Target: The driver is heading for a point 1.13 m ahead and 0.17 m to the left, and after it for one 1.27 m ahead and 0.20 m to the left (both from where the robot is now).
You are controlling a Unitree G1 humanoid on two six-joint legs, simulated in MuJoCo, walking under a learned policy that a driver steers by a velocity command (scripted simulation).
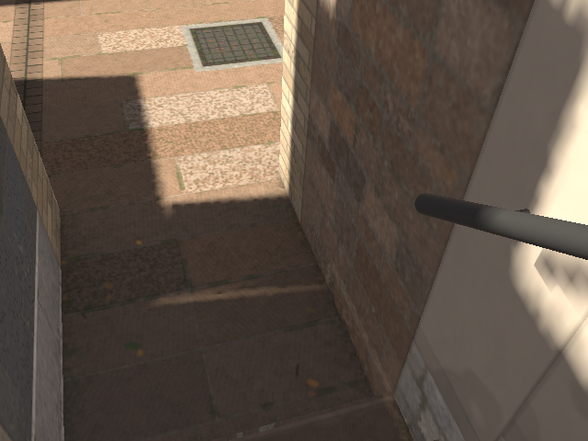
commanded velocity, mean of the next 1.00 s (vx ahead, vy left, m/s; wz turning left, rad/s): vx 0.50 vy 0.00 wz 0.00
